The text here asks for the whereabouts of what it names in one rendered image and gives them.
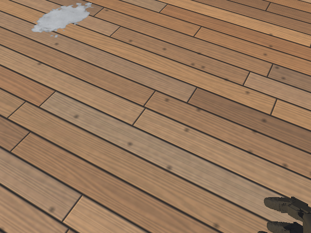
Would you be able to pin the right robot hand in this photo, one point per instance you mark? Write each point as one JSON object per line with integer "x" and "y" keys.
{"x": 294, "y": 208}

